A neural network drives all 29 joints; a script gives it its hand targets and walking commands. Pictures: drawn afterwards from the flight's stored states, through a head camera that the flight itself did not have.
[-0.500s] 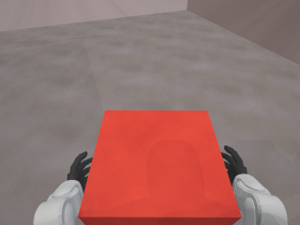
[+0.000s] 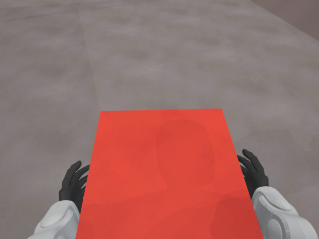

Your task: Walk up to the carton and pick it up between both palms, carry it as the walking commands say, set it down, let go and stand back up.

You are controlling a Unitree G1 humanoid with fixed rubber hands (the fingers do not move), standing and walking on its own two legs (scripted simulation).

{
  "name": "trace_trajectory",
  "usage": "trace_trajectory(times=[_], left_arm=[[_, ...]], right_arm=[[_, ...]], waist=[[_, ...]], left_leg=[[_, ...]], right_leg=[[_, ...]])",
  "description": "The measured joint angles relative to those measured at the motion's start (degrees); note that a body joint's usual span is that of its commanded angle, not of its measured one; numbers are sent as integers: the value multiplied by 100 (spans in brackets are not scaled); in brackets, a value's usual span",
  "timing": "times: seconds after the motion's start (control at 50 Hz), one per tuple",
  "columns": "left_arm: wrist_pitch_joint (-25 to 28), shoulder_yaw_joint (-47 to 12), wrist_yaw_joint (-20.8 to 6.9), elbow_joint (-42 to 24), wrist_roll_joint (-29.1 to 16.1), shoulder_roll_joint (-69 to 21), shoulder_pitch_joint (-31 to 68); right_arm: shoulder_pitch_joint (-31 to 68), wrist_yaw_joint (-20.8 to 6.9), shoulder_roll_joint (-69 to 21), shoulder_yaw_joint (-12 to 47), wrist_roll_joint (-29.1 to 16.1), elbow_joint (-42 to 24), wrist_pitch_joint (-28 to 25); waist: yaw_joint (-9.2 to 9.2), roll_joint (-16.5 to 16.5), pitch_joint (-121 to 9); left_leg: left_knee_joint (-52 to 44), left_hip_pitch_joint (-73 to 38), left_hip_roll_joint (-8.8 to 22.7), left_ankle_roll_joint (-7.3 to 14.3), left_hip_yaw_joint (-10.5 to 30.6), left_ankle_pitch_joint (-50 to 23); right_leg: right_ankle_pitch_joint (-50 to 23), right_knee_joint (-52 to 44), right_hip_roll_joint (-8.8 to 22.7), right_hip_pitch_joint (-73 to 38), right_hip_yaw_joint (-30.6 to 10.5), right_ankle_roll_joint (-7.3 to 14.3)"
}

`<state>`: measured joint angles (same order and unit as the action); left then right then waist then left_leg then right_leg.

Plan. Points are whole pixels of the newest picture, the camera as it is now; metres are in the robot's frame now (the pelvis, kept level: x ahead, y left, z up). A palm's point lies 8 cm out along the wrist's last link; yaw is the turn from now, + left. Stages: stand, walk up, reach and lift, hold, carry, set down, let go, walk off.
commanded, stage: carry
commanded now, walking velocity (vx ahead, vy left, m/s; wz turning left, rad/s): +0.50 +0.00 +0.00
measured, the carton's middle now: (163, 186) +0.26 +0.01 +0.00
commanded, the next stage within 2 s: none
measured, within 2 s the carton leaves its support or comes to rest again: neither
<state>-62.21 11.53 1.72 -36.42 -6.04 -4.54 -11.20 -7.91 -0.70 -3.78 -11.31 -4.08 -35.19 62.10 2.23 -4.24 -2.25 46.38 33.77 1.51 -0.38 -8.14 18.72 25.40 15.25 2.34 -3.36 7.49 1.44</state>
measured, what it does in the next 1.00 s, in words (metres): walks ahead: left foot, then right foot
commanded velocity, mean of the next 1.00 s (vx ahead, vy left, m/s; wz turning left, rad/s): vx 0.50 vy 0.00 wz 0.00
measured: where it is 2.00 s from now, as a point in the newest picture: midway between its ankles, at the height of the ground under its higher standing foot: (166, 95)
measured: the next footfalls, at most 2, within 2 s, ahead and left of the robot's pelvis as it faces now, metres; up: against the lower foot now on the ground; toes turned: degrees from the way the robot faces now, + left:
left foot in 0.08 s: +0.25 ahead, +0.12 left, +0.00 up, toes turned +7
right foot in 0.44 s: +0.45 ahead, -0.13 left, +0.00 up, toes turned -8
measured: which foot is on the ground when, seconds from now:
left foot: up 0.00-0.06, down 0.08-0.48, up 0.50-0.84, down 0.86-1.00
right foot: down 0.00-0.14, up 0.16-0.42, down 0.44-0.92, up 0.94-1.00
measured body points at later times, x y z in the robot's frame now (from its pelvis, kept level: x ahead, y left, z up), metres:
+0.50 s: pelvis +0.36 -0.04 +0.00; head +0.32 -0.05 +0.44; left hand +0.59 +0.14 +0.08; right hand +0.58 -0.24 +0.08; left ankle +0.21 +0.10 -0.71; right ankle +0.41 -0.12 -0.73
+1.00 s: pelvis +0.69 -0.02 +0.01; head +0.72 -0.02 +0.46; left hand +0.93 +0.16 +0.05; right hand +0.92 -0.22 +0.06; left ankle +0.69 +0.08 -0.73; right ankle +0.52 -0.11 -0.63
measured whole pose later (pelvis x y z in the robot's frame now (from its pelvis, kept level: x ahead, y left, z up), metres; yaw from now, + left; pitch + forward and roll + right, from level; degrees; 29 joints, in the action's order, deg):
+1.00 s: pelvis +0.69 -0.02 +0.01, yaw -1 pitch +7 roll +1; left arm -64.4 11.2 1.5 -28.8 -6.0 -0.9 -5.7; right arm -4.8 1.3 -5.5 -11.4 -1.1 -30.4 64.1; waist -1.4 -2.1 -4.1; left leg 26.4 20.5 1.2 1.2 -10.9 12.6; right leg 25.4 66.2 2.5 21.6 4.1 -1.5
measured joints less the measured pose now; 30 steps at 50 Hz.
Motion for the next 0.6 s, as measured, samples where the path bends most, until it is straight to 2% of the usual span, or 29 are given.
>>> trace_trajectory(times=[0.06, 0.08, 0.1, 0.12, 0.14, 0.18, 0.2, 0.22, 0.26, 0.32, 0.36, 0.4, 0.44, 0.46, 0.48, 0.5, 0.52, 0.56, 0.6], left_arm=[[-78, -2, 3, -47, -65, 133, 81], [-103, -6, 6, -7, -77, 153, 96], [-136, 9, 9, 71, -85, 202, 102], [-178, 24, 10, 197, -86, 272, 127], [-204, 26, 11, 350, -75, 329, 195], [-174, 22, -36, 716, -18, 438, 440], [-136, 24, -55, 875, -7, 450, 519], [-108, 29, -59, 959, -12, 432, 555], [-26, 12, -87, 1020, -2, 308, 549], [111, 0, -186, 974, 34, 132, 505], [147, -9, -207, 769, 11, 103, 445], [113, -49, -217, 606, 42, 140, 384], [22, -95, -215, 523, 95, 205, 351], [9, -125, -204, 587, 136, 182, 369], [-11, -158, -173, 708, 185, 126, 428], [-76, -190, -138, 837, 218, 100, 520], [-150, -204, -82, 952, 247, 76, 593], [-272, -177, 3, 1020, 275, 52, 614], [-313, -110, 48, 952, 256, 20, 487]], right_arm=[[-2, 13, -8, 81, 106, -115, 35], [-21, 22, -13, 94, 138, -113, 60], [-23, 42, -62, 116, 172, -22, 69], [13, 72, -125, 135, 225, 124, 88], [102, 97, -161, 131, 260, 269, 135], [331, 143, -214, 102, 369, 590, 114], [391, 164, -223, 82, 402, 699, 94], [379, 183, -247, 46, 403, 723, 74], [198, 188, -250, -43, 349, 600, 16], [14, 133, -187, -105, 279, 342, -29], [-18, 123, -156, -105, 216, 131, -21], [-19, 114, -103, -56, 198, 40, 20], [6, 113, -41, 17, 223, 38, 103], [42, 107, 49, 41, 245, 88, 148], [89, 104, 170, 49, 259, 162, 214], [124, 106, 264, 55, 266, 266, 261], [175, 117, 337, 55, 256, 395, 312], [316, 150, 373, 54, 227, 569, 455], [387, 165, 291, 31, 208, 648, 536]], waist=[[38, 26, 18], [44, 19, -2], [42, -70, -34], [7, -189, -76], [-73, -170, -109], [-211, -11, -4], [-245, 81, 48], [-287, 116, 87], [-373, 193, 117], [-437, 335, 61], [-485, 393, -29], [-477, 421, -199], [-449, 402, -437], [-414, 520, -552], [-389, 696, -646], [-363, 717, -723], [-305, 659, -760], [-238, 486, -702], [-152, 406, -606]], left_leg=[[-1209, 90, -93, 29, -259, -710], [-1400, 12, -151, 112, -368, -1056], [-1347, -113, -218, 301, -433, -1557], [-1177, -226, -287, 409, -509, -1371], [-1024, -274, -278, 450, -499, -994], [-1045, -494, -174, 408, -401, -674], [-1237, -695, -99, 419, -364, -900], [-1412, -909, -77, 376, -329, -843], [-1824, -1354, -47, 249, -221, -696], [-2326, -1947, 75, 97, -113, -591], [-2422, -2242, 142, 12, -59, -411], [-2373, -2535, 198, -103, -34, -107], [-2154, -2800, 221, -242, 2, 317], [-1936, -2865, 336, -294, 68, 584], [-1552, -2791, 501, -245, 153, 714], [-890, -2540, 512, -217, 253, 815], [-173, -2220, 411, -181, 335, 933], [951, -1559, 156, -94, 419, 953], [1095, -1076, 57, -68, 428, 669]], right_leg=[[384, 75, 66, -511, 92, -79], [566, 342, 118, -620, 131, -114], [716, 851, 253, -607, 137, -135], [258, 1676, 426, -372, 83, -121], [0, 2880, 391, 124, -140, -156], [48, 5228, 48, 1313, -533, -215], [6, 5890, -76, 1829, -583, -201], [-52, 6142, -101, 2261, -582, -183], [-38, 5511, -39, 2832, -486, -168], [-239, 3450, 49, 3167, -306, -191], [-682, 2291, 63, 3213, -213, -223], [-1279, 1559, 70, 3151, -66, -242], [-1747, 1286, 110, 2973, 99, -187], [-1940, 1447, 52, 2910, 201, -28], [-1739, 1655, -39, 2853, 341, 111], [-1298, 1776, -59, 2787, 366, 206], [-1071, 1836, -19, 2733, 379, 232], [-1170, 1647, 87, 2500, 380, 216], [-1023, 1249, 93, 2146, 371, 185]])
